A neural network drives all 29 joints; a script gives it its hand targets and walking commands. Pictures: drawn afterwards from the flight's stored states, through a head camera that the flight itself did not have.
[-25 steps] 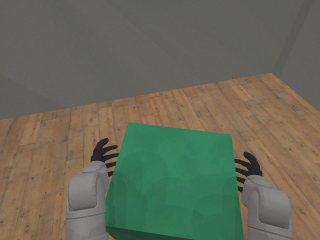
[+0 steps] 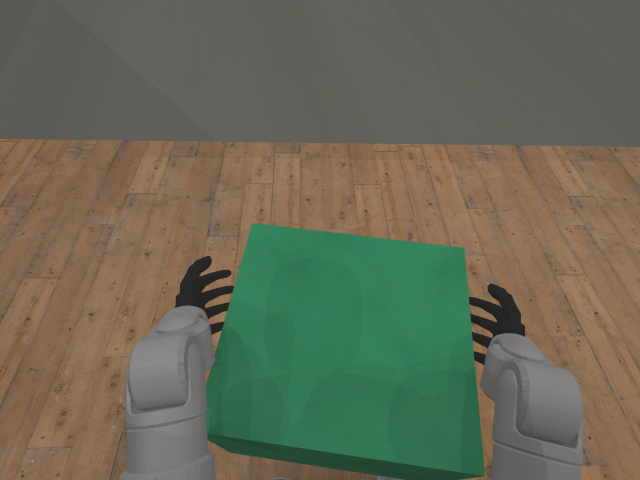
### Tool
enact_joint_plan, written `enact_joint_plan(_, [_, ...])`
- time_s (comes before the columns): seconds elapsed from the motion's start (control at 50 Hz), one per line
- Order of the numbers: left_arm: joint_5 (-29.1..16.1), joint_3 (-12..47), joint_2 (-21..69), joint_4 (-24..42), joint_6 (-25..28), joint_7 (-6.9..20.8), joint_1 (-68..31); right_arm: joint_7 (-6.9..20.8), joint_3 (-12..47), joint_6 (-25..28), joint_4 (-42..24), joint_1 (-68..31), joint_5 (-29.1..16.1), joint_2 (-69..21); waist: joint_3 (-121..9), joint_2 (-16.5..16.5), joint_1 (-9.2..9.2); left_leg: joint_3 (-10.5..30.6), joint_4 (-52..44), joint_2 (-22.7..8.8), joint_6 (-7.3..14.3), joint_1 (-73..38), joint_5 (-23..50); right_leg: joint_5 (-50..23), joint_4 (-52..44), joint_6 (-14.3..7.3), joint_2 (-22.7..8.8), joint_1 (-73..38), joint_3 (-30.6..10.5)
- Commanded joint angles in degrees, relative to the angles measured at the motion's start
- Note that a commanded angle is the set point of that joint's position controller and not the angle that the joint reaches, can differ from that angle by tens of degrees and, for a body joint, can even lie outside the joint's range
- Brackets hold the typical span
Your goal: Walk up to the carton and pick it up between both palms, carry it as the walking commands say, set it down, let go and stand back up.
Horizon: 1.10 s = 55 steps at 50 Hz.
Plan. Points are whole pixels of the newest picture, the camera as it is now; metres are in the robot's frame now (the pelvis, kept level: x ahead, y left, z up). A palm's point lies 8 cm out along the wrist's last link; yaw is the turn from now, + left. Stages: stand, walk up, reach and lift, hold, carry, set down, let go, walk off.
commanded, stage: carry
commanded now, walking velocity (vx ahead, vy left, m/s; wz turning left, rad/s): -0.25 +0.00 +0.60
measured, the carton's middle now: (341, 354) +0.30 -0.01 -0.04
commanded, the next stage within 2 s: none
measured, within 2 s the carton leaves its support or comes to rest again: neither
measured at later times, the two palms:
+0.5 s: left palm out of the picture +0.04 +0.24 +0.09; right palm out of the picture +0.11 -0.10 +0.08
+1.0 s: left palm out of the picture -0.23 +0.30 +0.07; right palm out of the picture -0.08 -0.01 +0.06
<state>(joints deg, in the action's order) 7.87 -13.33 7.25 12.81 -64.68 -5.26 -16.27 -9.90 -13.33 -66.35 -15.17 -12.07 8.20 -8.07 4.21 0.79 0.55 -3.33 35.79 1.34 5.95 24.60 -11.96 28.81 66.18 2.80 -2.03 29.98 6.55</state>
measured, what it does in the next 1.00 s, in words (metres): walks backwards, turning left: right foot, then left foot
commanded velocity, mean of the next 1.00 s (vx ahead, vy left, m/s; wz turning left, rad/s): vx -0.25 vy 0.00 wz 0.60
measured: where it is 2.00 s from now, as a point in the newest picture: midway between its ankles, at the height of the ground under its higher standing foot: outside the picture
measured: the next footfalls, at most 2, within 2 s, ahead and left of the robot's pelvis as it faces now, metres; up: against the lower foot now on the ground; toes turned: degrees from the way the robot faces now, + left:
right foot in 0.26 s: -0.09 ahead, -0.10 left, +0.00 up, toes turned +1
left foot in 0.58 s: -0.29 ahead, +0.18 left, +0.00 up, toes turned +20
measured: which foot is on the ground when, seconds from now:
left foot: down 0.00-0.26, up 0.28-0.56, down 0.58-0.90, up 0.92-1.00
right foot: up 0.00-0.24, down 0.26-0.58, up 0.60-0.88, down 0.90-1.00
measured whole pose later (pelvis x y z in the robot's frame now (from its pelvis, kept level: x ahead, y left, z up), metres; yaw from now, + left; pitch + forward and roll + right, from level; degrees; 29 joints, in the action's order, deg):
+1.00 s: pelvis -0.40 +0.02 -0.01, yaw +28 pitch +0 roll -1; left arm 6.3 -13.4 7.7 15.4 -62.8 -5.4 -13.3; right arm -9.0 -11.9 -64.5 -16.5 -10.1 8.2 -7.7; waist 2.8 1.0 -0.5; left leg 3.2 62.7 1.7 -1.5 36.3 -29.6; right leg 17.6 38.6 -2.6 -2.5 21.0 9.9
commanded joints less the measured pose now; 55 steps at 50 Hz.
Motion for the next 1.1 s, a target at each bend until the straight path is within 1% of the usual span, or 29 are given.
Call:
enact_joint_plan(0.0, [-27.88,49.04,56.39,8.14,-1.42,15.69,-25.49,24.4,43.87,-0.14,-12.16,-34.42,-28.95,-49.08,-29.65,10.05,-0.21,27.46,-10.74,-14.4,-1.04,-28.36,49.84,0.74,-2.93,1.21,2.39,4.65,-8.41])
enact_joint_plan(0.04, [-27.31,48.86,55.6,10.61,-0.95,15.37,-24.06,24.49,45.06,0.28,-14.12,-31.97,-29.04,-48.53,-35.02,7.68,0.37,30.54,-11.99,-14.52,-2.94,-32.53,53.39,0.85,-6.78,0.08,4.61,1.99,-9.24])
enact_joint_plan(0.1, [-26.99,48.56,55.32,10.71,-0.74,15.86,-22.64,24.06,46.4,0.57,-16.06,-33.86,-29.25,-48.04,-34.6,9.28,0.25,29.38,-14.78,-12.62,0.71,-28.69,41.47,2.1,-15.96,-1.21,6.0,-4.52,-8.38])
enact_joint_plan(0.12, [-26.38,48.82,54.07,11.63,-0.52,15.39,-22.35,24.28,46.06,0.21,-14.03,-31.43,-29.17,-48.14,-34.29,13.9,0.05,28.04,-20.2,-10.87,-2.11,-25.65,30.56,1.66,-18.01,-1.04,6.98,-7.57,-5.8])
enact_joint_plan(0.22, [-27.51,49.61,53.3,15.14,-0.47,16.05,-24.11,23.84,47.77,0.8,-14.86,-31.89,-28.9,-49.38,-34.47,17.09,-0.88,19.83,-29.71,-5.12,-13.44,-11.59,6.33,0.36,-46.99,-4.7,5.76,-33.48,2.37])
enact_joint_plan(0.24, [-27.6,47.84,53.59,12.45,-0.81,16.45,-23.07,23.3,48.15,0.67,-16.4,-37.23,-29.53,-50.02,-33.25,11.03,-1.55,15.7,-27.04,-1.12,-16.96,-1.68,-2.95,-0.37,-50.13,-6.63,1.01,-43.26,1.2])
enact_joint_plan(0.26, [-25.79,46.61,52.79,11.66,-0.18,17.0,-20.2,23.57,49.95,0.78,-16.78,-34.39,-29.0,-49.35,-31.11,-13.75,-2.62,0.83,2.3,9.49,-18.26,3.43,-10.21,1.29,-53.56,-12.94,-18.75,-34.16,-16.97])
enact_joint_plan(0.28, [-26.87,47.58,55.29,9.49,-0.51,17.13,-22.12,23.81,49.79,0.63,-15.4,-36.68,-28.94,-49.85,-24.72,-20.66,-1.79,0.4,30.36,3.51,-14.11,8.34,-25.31,-14.47,-50.81,-17.81,-33.18,-17.41,-22.05])
enact_joint_plan(0.3, [-26.37,47.68,53.88,11.06,-1.2,17.23,-24.05,24.32,48.99,0.27,-12.33,-34.96,-28.21,-51.27,-20.56,-11.78,-0.73,2.8,40.82,-1.26,-11.32,9.23,-22.06,-20.7,-49.96,-17.73,-32.39,-11.62,-16.2])
enact_joint_plan(0.34, [-25.38,45.99,52.66,7.43,-1.52,17.84,-22.95,23.97,49.26,-0.13,-9.23,-34.36,-28.46,-51.72,-20.19,-10.71,1.32,3.29,48.92,-2.43,-8.62,4.73,-17.24,-34.86,-43.92,-12.49,-21.25,-12.81,-3.24])
enact_joint_plan(0.38, [-24.59,44.68,50.54,8.43,-1.55,17.87,-23.5,23.45,49.72,-0.08,-9.04,-34.78,-30.32,-50.57,-25.44,-10.25,0.97,-0.87,37.45,-3.42,-9.39,5.49,-16.54,-59.76,-31.5,-9.07,-17.68,-25.51,2.11])
enact_joint_plan(0.42, [-23.45,45.23,47.98,9.92,-1.48,17.32,-23.35,23.96,48.46,-0.53,-6.91,-33.72,-30.14,-48.57,-22.39,-11.13,0.07,-2.96,30.98,-3.69,-9.64,3.25,-16.63,-57.3,-30.65,-7.77,-18.06,-21.86,3.21])
enact_joint_plan(0.46, [-22.32,45.37,45.71,10.17,-1.61,16.87,-23.17,23.99,48.17,-1.1,-4.01,-30.18,-29.78,-48.43,-21.83,-18.79,-0.44,-5.84,19.81,-4.27,-10.2,0.58,-17.6,-52.89,-29.46,-8.15,-18.98,-22.97,3.22])
enact_joint_plan(0.48, [-21.91,44.31,46.82,4.63,-2.66,17.37,-20.0,23.92,48.01,-1.47,-3.96,-32.95,-29.85,-47.46,-20.1,-13.79,-1.07,-5.51,12.8,-3.9,-9.43,0.66,-17.21,-51.44,-29.38,-7.89,-19.34,-24.04,1.56])
enact_joint_plan(0.52, [-22.55,45.0,47.79,4.74,-2.34,17.6,-21.69,23.78,46.85,-1.42,-2.9,-31.63,-28.47,-47.74,-21.79,-18.35,-1.39,-5.64,9.01,-4.06,-9.0,-0.43,-14.35,-49.42,-28.71,-7.36,-20.49,-23.75,2.38])
enact_joint_plan(0.56, [-20.86,44.19,46.73,-0.89,-3.15,17.62,-17.29,24.39,45.6,-1.92,1.32,-29.03,-27.19,-46.49,-17.24,-2.91,-0.47,3.18,-10.58,-7.05,-8.14,-5.56,10.42,-30.22,-20.42,-1.38,-16.39,-14.04,4.94])
enact_joint_plan(0.58, [-20.69,44.01,45.41,-1.99,-3.08,17.45,-16.62,24.54,45.28,-1.69,3.36,-26.45,-26.52,-45.33,-16.1,15.2,-1.1,22.54,-10.43,-19.19,-3.44,-13.7,48.8,1.66,-9.96,2.42,-9.47,2.43,5.55])
enact_joint_plan(0.6, [-22.29,44.56,49.1,-1.08,-2.59,18.13,-21.05,24.73,44.92,-1.11,0.37,-28.99,-26.32,-47.09,-14.79,19.41,-1.27,29.92,-6.95,-22.96,0.61,-15.66,73.36,13.69,-0.13,3.98,-2.24,9.92,-0.04])
enact_joint_plan(0.62, [-23.85,45.18,51.61,0.18,-1.72,18.17,-22.34,24.92,45.41,-0.47,-2.08,-28.94,-26.62,-48.9,-18.1,13.31,-1.09,26.62,-4.63,-21.23,1.98,-16.39,69.1,13.92,2.24,3.12,-2.88,10.23,-2.67])
enact_joint_plan(0.68, [-28.59,49.83,52.99,10.04,-0.08,18.57,-32.56,24.58,45.19,1.28,-6.08,-32.7,-27.93,-50.0,-18.99,16.16,-0.67,21.62,-4.87,-13.53,0.14,-10.44,48.57,3.12,3.62,1.16,-2.63,5.14,-6.92])
enact_joint_plan(0.74, [-28.38,47.74,53.07,8.33,0.38,17.81,-26.46,23.51,46.15,2.25,-9.58,-33.65,-28.47,-49.95,-26.36,10.72,-0.26,26.31,-4.69,-14.96,1.57,-16.39,51.65,0.82,-5.08,0.4,0.8,0.98,-7.0])
enact_joint_plan(0.82, [-29.23,49.42,53.0,13.17,0.47,16.83,-25.75,22.11,45.87,2.44,-11.15,-29.79,-27.92,-48.96,-34.2,17.48,0.4,28.63,-3.74,-14.49,0.8,-21.06,53.88,-5.43,-26.39,-1.5,1.99,-11.99,-7.67])
enact_joint_plan(0.84, [-29.64,49.44,53.48,12.54,0.82,17.42,-25.66,21.59,46.44,3.07,-14.21,-32.56,-27.75,-48.17,-34.92,14.6,0.6,27.19,-2.79,-13.42,-0.26,-16.45,49.8,-10.63,-32.91,-1.66,1.24,-17.8,-4.4])
enact_joint_plan(0.88, [-28.51,47.46,52.97,10.14,0.63,18.23,-21.79,21.11,49.04,2.91,-16.46,-33.69,-28.47,-48.49,-34.08,2.5,-0.45,21.77,2.89,-8.31,-4.96,-1.32,22.39,-34.16,-41.51,-4.17,-9.1,-36.65,-7.95])
enact_joint_plan(0.9, [-27.6,46.33,51.56,9.7,0.74,18.32,-20.19,21.33,48.16,2.35,-13.92,-30.83,-28.12,-48.45,-32.55,-10.06,-0.13,10.29,12.51,0.01,-7.9,12.88,-12.43,-57.37,-39.11,-9.49,-23.86,-41.32,-16.04])
enact_joint_plan(0.92, [-27.59,46.95,52.18,12.94,0.87,18.42,-21.46,21.44,49.07,2.23,-15.59,-31.99,-28.39,-49.4,-30.63,-16.72,-0.8,3.46,28.69,-1.7,-8.35,17.91,-25.75,-65.79,-37.67,-14.66,-32.32,-34.69,-15.48])
enact_joint_plan(0.98, [-25.97,45.97,51.7,8.27,-0.44,18.54,-21.35,22.03,50.02,1.64,-12.42,-33.22,-28.73,-49.75,-23.35,-4.19,-0.58,4.13,45.81,-4.81,-9.42,14.35,-21.16,-46.03,-42.16,-13.97,-24.86,-21.52,-5.5])
enact_joint_plan(1.02, [-26.12,45.77,51.85,7.16,-0.62,18.77,-23.66,22.09,48.9,1.05,-10.3,-34.56,-29.25,-49.86,-22.44,-6.82,0.3,1.77,41.46,-5.95,-10.01,9.42,-16.71,-42.64,-37.92,-10.73,-21.18,-19.86,2.44])
enact_joint_plan(1.08, [-24.61,44.49,49.78,4.86,-1.12,18.91,-20.06,22.15,49.55,0.24,-10.63,-36.74,-30.06,-48.32,-19.25,-16.59,0.58,-1.27,32.43,-7.71,-9.27,3.18,-15.93,-25.2,-40.71,-7.82,-22.07,-11.57,2.86])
